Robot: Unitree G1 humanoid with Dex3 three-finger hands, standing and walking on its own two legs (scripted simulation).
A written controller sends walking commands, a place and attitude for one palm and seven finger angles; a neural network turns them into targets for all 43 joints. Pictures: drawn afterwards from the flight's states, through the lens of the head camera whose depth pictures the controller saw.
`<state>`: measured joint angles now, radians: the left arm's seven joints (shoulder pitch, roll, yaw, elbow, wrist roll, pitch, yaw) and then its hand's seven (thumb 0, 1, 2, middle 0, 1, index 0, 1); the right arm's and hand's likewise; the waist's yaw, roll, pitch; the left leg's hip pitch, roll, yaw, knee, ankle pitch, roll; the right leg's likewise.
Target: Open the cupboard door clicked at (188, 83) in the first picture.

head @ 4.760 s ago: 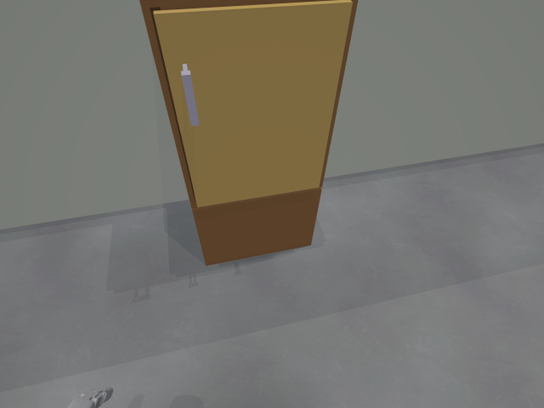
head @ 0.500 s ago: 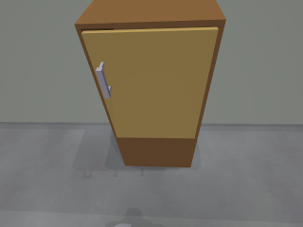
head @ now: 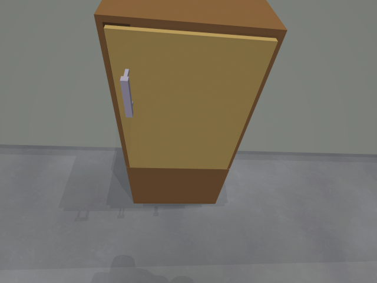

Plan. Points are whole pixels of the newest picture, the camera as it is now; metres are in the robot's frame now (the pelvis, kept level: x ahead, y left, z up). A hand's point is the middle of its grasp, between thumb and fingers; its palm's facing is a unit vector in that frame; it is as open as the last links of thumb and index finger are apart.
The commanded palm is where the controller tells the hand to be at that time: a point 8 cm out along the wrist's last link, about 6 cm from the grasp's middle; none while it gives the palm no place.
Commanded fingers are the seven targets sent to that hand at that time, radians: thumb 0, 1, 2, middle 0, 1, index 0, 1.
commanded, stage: come to a stop and stand still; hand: left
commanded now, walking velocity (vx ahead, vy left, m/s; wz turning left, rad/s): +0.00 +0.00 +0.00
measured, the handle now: (128, 93) +0.59 +0.20 +0.05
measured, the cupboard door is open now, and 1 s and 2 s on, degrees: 0 0 0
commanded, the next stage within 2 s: look again from close up in 0.64 s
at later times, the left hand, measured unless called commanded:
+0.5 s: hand out of the picture +0.08 +0.14 -0.18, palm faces +0.09 -0.98 -0.19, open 7.1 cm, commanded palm none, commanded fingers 0.00 0.90 0.90 -0.20 -0.30 -0.20 -0.30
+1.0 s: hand out of the picture +0.03 +0.16 -0.19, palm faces +0.08 -0.97 -0.21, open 7.3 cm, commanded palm none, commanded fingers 0.00 0.90 0.90 -0.20 -0.30 -0.20 -0.30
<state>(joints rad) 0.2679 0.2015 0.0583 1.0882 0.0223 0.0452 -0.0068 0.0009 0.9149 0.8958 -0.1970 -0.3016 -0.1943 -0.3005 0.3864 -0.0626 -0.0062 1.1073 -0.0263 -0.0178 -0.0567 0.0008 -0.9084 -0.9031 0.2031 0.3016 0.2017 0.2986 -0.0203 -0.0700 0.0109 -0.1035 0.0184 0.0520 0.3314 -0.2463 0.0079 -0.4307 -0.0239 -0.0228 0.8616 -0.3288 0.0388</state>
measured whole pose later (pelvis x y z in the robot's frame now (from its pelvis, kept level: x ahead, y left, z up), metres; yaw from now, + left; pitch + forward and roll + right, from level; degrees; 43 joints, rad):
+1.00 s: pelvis +0.02 -0.02 -0.01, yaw +2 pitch -3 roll +0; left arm 0.31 0.18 0.01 1.05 0.02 -0.01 0.03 0.00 0.91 0.90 -0.20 -0.30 -0.20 -0.30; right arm 0.27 -0.18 -0.03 1.03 -0.01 0.00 -0.04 0.00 -0.92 -0.90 0.20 0.30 0.20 0.30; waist 0.00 0.00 0.00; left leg -0.19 0.05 0.08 0.54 -0.31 -0.01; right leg -0.18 -0.03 -0.12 0.52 -0.30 -0.02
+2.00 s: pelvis +0.01 +0.01 -0.01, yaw +0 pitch -1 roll +0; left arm 0.41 0.11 0.04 1.08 0.04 0.03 0.00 0.00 0.91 0.90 -0.20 -0.30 -0.20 -0.30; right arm 0.35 -0.11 -0.04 1.05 -0.02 -0.03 -0.04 0.00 -0.92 -0.90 0.20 0.30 0.20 0.30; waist 0.00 -0.04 -0.02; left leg -0.23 0.04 0.15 0.55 -0.30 0.04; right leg -0.43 -0.04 -0.05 0.90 -0.36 -0.02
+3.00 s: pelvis +0.01 +0.00 +0.00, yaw -1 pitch +0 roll -1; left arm 0.34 0.19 0.05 1.08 0.03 0.08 0.01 0.00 0.92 0.90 -0.20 -0.30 -0.19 -0.30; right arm 0.36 -0.11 -0.03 1.07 -0.02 -0.01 -0.05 0.00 -0.92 -0.90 0.20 0.30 0.20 0.30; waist -0.02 -0.03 0.02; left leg -0.20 0.00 0.15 0.33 -0.14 0.07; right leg -0.36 -0.05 0.00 0.81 -0.34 0.05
